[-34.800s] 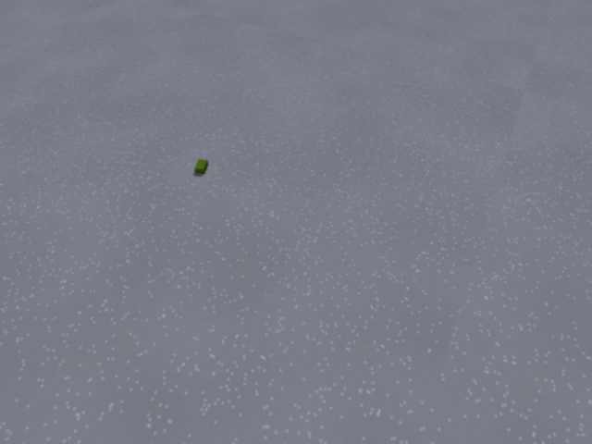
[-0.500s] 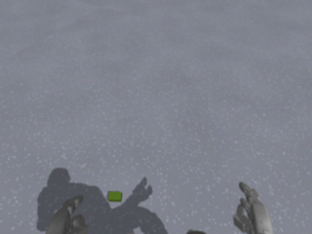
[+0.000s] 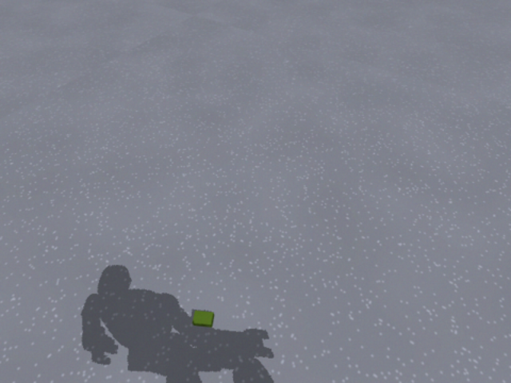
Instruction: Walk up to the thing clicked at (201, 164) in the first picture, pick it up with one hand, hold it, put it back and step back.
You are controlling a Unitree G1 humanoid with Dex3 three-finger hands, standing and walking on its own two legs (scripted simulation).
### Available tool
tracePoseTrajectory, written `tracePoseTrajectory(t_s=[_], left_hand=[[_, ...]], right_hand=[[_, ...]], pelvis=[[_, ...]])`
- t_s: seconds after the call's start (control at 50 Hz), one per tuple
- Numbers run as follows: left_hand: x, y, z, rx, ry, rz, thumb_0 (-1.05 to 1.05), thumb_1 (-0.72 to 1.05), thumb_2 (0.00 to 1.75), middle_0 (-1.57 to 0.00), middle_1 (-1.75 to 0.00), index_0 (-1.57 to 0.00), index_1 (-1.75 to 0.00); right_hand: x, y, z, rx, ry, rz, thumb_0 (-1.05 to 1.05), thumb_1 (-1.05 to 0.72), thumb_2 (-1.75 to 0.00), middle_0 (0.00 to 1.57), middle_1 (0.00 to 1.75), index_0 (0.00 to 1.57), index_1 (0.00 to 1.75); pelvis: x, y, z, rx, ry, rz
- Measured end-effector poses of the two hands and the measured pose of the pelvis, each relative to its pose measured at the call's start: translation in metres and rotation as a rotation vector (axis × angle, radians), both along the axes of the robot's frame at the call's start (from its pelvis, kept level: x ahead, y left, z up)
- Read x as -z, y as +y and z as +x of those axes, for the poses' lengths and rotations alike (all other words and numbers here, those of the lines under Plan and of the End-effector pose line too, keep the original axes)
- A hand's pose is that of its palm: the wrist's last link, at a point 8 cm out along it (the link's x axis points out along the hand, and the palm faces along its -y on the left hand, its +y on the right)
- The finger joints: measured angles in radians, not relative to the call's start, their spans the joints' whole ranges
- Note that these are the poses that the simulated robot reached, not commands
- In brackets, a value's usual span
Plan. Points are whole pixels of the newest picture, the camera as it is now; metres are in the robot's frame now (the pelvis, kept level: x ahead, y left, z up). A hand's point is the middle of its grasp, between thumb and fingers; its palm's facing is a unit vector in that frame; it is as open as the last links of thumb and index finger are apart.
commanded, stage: stand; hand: left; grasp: from above
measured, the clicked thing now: (203, 318) +0.44 +0.23 -0.75
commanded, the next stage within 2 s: none
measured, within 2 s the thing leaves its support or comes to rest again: neither
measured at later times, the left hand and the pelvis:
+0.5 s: hand out of the picture +0.04 +0.23 -0.15, palm faces +0.03 -0.94 -0.34, open 7.4 cm; pelvis -0.01 -0.01 +0.01, yaw +0 degrees
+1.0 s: hand out of the picture +0.06 +0.23 -0.15, palm faces +0.01 -0.94 -0.33, open 7.4 cm; pelvis -0.01 -0.01 +0.01, yaw +0 degrees
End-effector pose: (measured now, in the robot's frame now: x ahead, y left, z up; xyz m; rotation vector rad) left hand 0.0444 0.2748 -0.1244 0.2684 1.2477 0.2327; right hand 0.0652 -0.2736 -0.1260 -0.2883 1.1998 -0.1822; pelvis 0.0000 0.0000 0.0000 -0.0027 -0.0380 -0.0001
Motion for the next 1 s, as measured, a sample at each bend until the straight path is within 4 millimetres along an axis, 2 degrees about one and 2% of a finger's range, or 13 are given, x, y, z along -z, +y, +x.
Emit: tracePoseTrajectory(t_s=[0.1, 0.24, 0.72, 1.0], left_hand=[[-0.003, -0.001, -0.011, -0.019, 0.034, -0.002, 0.01, 0.9, 0.89, -0.2, -0.3, -0.2, -0.3], [-0.008, 0.001, -0.014, -0.021, 0.037, 0.008, 0.01, 0.9, 0.89, -0.2, -0.3, -0.2, -0.3], [-0.014, 0.001, -0.008, -0.004, 0.033, 0.014, 0.0, 0.9, 0.89, -0.2, -0.3, -0.2, -0.3], [-0.015, -0.002, 0.004, 0.009, 0.025, 0.01, 0.0, 0.9, 0.89, -0.2, -0.3, -0.2, -0.3]], right_hand=[[-0.001, 0.003, -0.005, 0.007, 0.021, 0.013, 0.0, -0.91, -0.9, 0.2, 0.3, 0.2, 0.3], [-0.003, 0.001, -0.007, 0.011, 0.023, 0.019, 0.0, -0.91, -0.9, 0.2, 0.3, 0.2, 0.3], [-0.008, -0.022, -0.026, 0.018, 0.067, -0.005, 0.0, -0.91, -0.9, 0.2, 0.3, 0.2, 0.3], [-0.009, -0.025, -0.017, 0.009, 0.065, -0.005, 0.0, -0.91, -0.9, 0.2, 0.3, 0.2, 0.3]], pelvis=[[-0.006, 0.0, -0.001, -0.003, -0.019, 0.002], [-0.01, -0.003, -0.005, -0.005, -0.033, 0.003], [-0.013, -0.012, -0.012, -0.003, -0.031, 0.001], [-0.013, -0.014, -0.006, -0.001, -0.02, 0.0]])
